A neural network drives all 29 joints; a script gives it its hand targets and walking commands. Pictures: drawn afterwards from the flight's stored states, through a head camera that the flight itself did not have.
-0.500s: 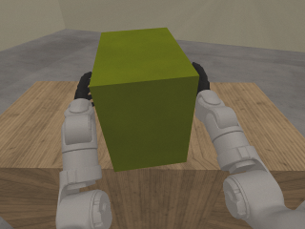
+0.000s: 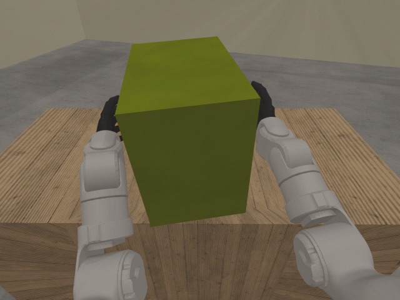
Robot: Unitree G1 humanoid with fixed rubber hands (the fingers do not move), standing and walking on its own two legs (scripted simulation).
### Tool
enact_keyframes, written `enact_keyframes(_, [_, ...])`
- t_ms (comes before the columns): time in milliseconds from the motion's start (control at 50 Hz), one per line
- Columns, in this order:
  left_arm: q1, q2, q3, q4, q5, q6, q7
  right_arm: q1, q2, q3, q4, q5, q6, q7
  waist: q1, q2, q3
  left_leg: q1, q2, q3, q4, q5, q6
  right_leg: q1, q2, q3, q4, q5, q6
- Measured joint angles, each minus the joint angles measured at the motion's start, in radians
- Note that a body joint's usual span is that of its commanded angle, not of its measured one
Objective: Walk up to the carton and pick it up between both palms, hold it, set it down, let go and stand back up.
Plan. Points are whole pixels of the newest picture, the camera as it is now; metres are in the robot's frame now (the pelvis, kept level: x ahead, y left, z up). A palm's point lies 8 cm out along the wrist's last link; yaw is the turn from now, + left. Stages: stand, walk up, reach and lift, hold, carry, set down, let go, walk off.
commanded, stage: hold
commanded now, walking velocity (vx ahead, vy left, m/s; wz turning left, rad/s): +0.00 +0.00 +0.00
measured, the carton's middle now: (186, 125) +0.44 +0.01 +0.19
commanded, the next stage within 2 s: none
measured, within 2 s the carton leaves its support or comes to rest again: neither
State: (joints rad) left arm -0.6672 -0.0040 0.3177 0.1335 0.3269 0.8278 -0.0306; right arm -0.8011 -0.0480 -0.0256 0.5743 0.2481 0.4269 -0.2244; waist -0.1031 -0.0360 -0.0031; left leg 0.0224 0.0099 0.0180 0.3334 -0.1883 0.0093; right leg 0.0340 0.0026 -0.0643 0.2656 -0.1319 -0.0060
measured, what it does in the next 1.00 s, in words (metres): stands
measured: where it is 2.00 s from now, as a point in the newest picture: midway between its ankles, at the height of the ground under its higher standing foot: outside the picture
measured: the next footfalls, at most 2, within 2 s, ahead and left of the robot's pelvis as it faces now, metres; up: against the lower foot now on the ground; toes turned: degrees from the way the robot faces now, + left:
none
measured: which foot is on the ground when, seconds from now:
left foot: down 0.00-1.00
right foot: down 0.00-1.00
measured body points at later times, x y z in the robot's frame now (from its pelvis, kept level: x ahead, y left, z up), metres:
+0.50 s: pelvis +0.00 +0.00 +0.00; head -0.07 +0.02 +0.44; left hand +0.37 +0.16 +0.22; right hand +0.37 -0.14 +0.24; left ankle +0.01 +0.11 -0.75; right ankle +0.02 -0.11 -0.75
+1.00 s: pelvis -0.01 +0.00 +0.00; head -0.08 +0.02 +0.44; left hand +0.37 +0.16 +0.23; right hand +0.37 -0.14 +0.24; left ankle +0.01 +0.11 -0.75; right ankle +0.02 -0.11 -0.75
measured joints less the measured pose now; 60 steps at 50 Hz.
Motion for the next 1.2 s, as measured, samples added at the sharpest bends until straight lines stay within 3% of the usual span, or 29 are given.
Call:
enact_keyframes(660, [0.016,0.0,0.0,-0.019,-0.012,0.015,0.001,0.003,0.0,0.006,-0.019,0.013,0.026,-0.01,0.0,0.0,-0.018,-0.008,-0.001,-0.003,0.015,-0.008,0.002,-0.006,0.003,0.011,0.009,-0.004,0.002])
enact_keyframes(1200, [-0.033,0.014,0.008,0.069,-0.018,-0.014,0.005,-0.042,0.001,-0.021,0.048,-0.014,0.014,-0.001,0.006,0.004,-0.026,-0.032,-0.003,-0.01,0.007,0.01,-0.003,-0.039,0.005,0.014,0.021,0.001,-0.005])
